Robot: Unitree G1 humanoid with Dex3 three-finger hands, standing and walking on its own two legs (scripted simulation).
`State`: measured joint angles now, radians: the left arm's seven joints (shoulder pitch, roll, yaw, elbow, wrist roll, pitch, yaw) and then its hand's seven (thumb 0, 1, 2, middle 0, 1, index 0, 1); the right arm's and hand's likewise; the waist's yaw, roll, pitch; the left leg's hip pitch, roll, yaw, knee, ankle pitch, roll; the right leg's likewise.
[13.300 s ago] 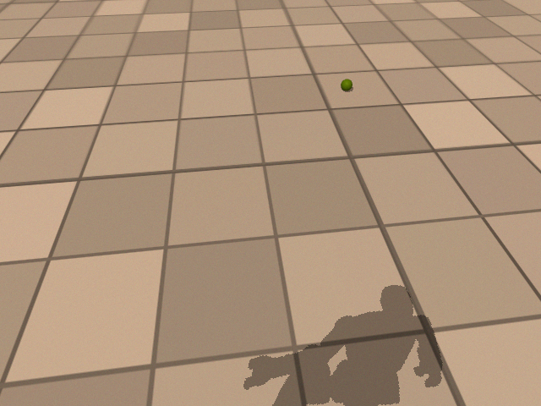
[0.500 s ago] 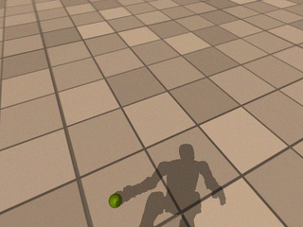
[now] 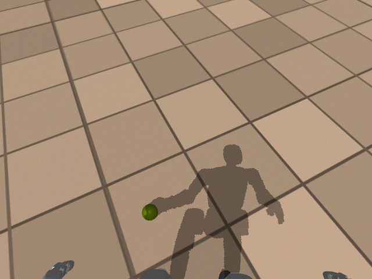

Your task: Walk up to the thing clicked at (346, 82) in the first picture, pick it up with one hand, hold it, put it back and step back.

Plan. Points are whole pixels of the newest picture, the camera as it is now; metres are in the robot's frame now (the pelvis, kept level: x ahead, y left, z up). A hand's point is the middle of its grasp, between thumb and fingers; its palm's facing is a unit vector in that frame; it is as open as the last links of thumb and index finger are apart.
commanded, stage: walk up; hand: left
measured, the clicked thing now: (149, 212) +0.47 +0.22 -0.73
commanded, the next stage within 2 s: none
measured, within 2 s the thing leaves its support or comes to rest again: neither
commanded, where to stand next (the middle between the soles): +0.08 -0.02 m, yaw -1 degrees
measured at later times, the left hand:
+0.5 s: hand out of the picture +0.06 +0.28 -0.17, palm faces -0.09 -0.95 -0.30, open 7.4 cm
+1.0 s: hand out of the picture +0.11 +0.24 -0.11, palm faces +0.03 -0.84 -0.54, open 7.3 cm
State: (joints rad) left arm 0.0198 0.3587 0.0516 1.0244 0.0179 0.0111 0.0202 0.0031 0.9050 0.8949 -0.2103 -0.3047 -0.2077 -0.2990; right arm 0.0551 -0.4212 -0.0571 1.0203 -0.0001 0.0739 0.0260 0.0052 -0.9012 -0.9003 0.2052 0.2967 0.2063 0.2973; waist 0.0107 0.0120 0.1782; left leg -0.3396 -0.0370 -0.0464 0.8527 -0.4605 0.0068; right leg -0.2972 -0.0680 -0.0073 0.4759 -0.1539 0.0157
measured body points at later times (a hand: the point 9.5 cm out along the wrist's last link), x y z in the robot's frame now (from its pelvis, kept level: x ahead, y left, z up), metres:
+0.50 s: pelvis -0.01 +0.00 +0.00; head +0.00 +0.04 +0.45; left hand +0.06 +0.33 -0.15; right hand -0.02 -0.35 -0.08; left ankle -0.05 +0.16 -0.74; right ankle +0.04 -0.16 -0.70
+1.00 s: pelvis +0.00 -0.04 -0.01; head +0.06 -0.11 +0.43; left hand +0.11 +0.28 -0.08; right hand +0.06 -0.36 -0.18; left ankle -0.02 +0.13 -0.64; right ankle +0.06 -0.16 -0.74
